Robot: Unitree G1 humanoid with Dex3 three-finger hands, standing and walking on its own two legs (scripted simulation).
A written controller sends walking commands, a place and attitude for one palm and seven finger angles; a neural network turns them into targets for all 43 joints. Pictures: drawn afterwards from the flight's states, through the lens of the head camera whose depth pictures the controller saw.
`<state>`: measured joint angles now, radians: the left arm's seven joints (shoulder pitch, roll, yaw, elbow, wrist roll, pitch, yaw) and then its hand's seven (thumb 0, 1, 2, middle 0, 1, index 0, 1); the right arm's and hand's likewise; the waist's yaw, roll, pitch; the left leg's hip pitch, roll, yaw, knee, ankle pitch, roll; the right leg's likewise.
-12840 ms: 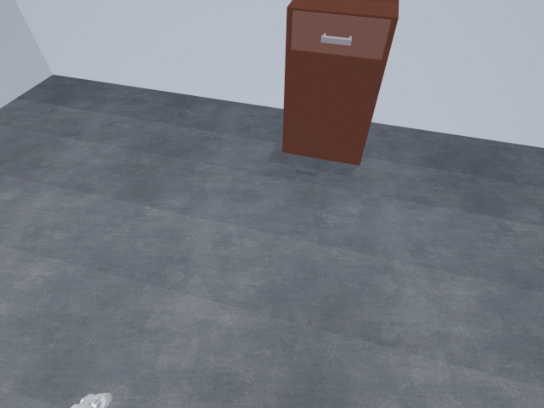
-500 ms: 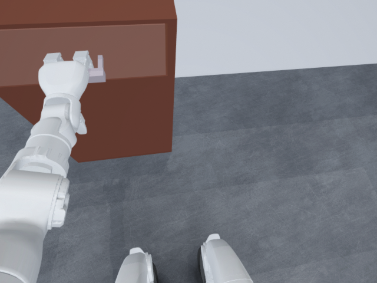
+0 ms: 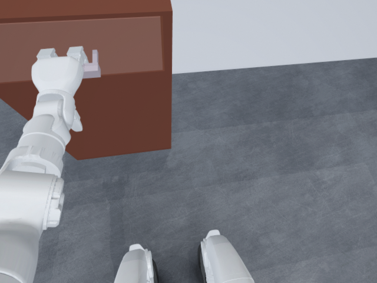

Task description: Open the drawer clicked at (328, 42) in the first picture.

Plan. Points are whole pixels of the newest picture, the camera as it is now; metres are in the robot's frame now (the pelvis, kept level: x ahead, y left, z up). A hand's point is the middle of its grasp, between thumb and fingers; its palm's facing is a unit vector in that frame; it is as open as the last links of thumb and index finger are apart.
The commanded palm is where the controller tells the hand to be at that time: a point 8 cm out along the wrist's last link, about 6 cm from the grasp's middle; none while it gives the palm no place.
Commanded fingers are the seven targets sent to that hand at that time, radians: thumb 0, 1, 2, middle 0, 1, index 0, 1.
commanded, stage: close the thumb around the handle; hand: left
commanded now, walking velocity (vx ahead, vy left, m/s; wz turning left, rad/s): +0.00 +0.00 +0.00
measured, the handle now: (68, 64) +0.59 +0.20 +0.01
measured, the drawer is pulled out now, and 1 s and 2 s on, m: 0.00 0.00 0.12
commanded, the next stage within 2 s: pull the drawer open in 0.80 s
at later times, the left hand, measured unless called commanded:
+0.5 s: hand (69, 90) +0.54 +0.20 -0.01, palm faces -0.07 -0.02 -1.00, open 9.4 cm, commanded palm +0.53 +0.19 +0.04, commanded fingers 0.00 0.68 0.80 -0.38 -1.33 -0.38 -1.33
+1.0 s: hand (69, 91) +0.54 +0.20 -0.01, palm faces -0.06 -0.03 -1.00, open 5.6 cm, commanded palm +0.51 +0.19 +0.04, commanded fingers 0.00 0.90 0.90 -0.40 -1.35 -0.40 -1.35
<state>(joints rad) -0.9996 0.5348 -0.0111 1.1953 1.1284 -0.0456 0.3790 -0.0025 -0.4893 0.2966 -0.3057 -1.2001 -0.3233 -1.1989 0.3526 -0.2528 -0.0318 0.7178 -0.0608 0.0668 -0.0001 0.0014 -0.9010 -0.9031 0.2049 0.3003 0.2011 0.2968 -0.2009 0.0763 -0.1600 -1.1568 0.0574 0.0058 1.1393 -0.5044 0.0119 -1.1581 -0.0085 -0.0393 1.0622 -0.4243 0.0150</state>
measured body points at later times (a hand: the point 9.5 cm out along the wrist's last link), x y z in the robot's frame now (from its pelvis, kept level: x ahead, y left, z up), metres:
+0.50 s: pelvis +0.00 +0.00 +0.00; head +0.16 +0.01 +0.42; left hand +0.54 +0.20 +0.05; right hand -0.02 -0.27 -0.12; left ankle +0.00 +0.11 -0.65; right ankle +0.03 -0.13 -0.65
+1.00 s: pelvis +0.00 +0.01 +0.00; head +0.17 +0.01 +0.42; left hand +0.53 +0.20 +0.05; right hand -0.03 -0.27 -0.12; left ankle +0.00 +0.11 -0.65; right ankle +0.03 -0.13 -0.65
